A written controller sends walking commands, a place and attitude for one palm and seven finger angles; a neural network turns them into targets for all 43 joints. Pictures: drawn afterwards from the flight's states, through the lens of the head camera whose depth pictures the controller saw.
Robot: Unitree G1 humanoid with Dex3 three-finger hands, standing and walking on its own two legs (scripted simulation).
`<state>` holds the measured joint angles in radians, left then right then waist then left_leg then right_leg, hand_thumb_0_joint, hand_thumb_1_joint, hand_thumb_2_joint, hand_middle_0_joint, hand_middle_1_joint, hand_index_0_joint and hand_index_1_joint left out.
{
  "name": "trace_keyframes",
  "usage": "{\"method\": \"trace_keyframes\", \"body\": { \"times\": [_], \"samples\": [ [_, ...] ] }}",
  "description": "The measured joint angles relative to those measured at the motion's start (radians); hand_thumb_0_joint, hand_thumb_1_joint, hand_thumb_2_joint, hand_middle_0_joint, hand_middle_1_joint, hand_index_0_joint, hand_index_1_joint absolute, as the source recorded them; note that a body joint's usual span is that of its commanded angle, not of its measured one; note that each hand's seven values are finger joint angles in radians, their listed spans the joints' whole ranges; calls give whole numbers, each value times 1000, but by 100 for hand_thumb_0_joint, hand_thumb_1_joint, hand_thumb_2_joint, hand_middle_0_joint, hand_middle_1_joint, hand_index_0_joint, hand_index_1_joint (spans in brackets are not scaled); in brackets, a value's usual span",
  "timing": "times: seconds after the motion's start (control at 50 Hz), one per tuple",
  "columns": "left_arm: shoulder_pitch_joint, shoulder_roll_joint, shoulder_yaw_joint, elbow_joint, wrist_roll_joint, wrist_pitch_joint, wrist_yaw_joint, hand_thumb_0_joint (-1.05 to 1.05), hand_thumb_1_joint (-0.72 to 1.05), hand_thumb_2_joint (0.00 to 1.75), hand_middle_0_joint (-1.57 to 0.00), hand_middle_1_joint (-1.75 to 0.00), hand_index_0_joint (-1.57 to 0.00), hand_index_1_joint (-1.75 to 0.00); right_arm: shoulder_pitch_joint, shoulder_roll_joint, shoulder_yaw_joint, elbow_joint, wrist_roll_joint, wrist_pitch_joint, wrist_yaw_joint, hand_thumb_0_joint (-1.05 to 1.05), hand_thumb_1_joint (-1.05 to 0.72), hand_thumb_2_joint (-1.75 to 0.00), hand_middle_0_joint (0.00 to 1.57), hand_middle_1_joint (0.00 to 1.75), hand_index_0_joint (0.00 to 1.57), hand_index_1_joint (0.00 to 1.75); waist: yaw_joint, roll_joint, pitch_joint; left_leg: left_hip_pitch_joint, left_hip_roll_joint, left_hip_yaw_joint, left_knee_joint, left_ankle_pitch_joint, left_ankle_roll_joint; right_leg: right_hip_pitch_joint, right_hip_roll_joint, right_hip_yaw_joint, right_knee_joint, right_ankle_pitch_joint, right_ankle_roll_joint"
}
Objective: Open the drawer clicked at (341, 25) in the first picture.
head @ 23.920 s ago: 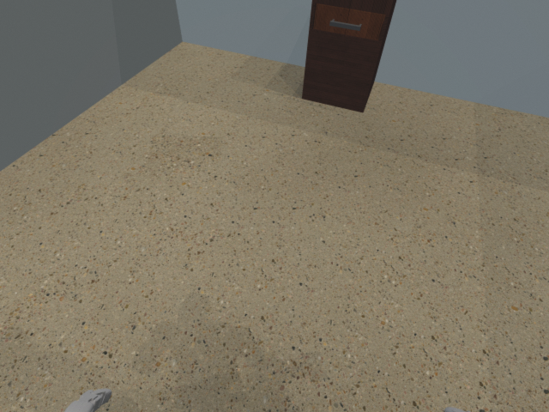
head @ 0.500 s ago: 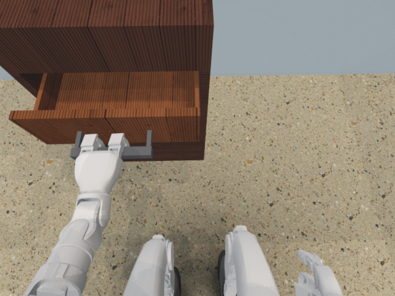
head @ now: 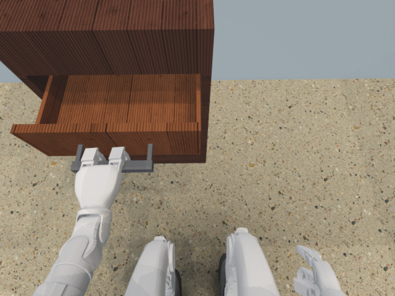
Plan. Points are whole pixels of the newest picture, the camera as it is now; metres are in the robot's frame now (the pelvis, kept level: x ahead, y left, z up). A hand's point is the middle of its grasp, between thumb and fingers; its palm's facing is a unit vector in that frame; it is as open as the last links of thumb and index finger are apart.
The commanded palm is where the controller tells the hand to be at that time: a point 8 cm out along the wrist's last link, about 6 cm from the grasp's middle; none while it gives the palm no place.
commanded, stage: pull the drawer open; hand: left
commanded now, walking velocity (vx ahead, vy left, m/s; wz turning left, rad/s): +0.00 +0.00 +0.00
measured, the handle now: (114, 157) +0.40 +0.20 -0.07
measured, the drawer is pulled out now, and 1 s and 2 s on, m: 0.14 0.20 0.26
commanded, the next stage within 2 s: none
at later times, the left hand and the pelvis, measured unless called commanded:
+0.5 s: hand (109, 202) +0.31 +0.20 -0.09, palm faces -0.07 -0.06 -1.00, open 6.0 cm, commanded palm +0.27 +0.21 -0.04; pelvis +0.00 -0.01 +0.00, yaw +0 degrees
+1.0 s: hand (107, 215) +0.28 +0.20 -0.09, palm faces -0.07 -0.07 -0.99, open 6.0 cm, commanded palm +0.23 +0.21 -0.04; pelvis +0.00 -0.01 -0.01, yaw +0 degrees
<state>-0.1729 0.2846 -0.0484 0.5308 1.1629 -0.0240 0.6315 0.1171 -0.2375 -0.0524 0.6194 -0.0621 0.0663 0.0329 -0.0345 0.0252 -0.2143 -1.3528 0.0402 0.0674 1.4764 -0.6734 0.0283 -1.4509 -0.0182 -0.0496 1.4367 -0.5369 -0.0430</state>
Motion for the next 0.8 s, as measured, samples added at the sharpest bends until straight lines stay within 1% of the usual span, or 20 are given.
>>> {"method": "trace_keyframes", "body": {
  "times": [0.24, 0.38, 0.8],
  "samples": [
    [61, -3, -2, -46, 4, -9, 7, 1, 73, 78, -27, -130, -34, -127, -12, 0, 1, -8, -1, -5, -3, 1, -91, -90, 20, 29, 20, 30, 8, -2, -4, 1, 1, -2, 8, -6, -4, -1, 1, -1, 11, -8, -4],
    [101, -9, -7, -78, 0, -1, 8, 1, 73, 78, -27, -129, -34, -128, -20, 1, 3, -17, -2, -5, -4, 1, -91, -90, 20, 29, 20, 30, 12, -1, -3, 6, 0, -2, 9, -8, -6, 2, 1, 0, 15, -11, -6],
    [200, -8, -1, -146, 4, -27, 18, 1, 73, 77, -27, -129, -34, -127, -36, 4, 11, -26, -6, -16, -16, 1, -91, -90, 20, 29, 20, 30, 24, -9, -8, 6, 3, -3, 19, -14, -16, -3, 5, -1, 32, -19, -15]
  ]
}}
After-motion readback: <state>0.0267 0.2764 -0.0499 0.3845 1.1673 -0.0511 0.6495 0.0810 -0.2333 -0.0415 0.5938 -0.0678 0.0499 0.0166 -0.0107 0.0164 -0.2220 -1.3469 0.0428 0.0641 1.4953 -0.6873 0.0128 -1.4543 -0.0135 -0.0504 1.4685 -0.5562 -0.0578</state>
